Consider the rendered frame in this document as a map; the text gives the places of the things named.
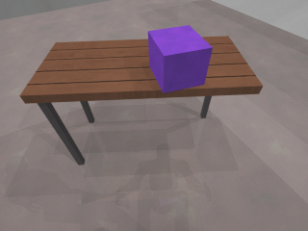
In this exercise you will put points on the carton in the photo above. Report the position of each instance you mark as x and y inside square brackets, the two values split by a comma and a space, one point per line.
[178, 57]

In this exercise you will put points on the table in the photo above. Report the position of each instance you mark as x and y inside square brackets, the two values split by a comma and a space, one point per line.
[98, 70]

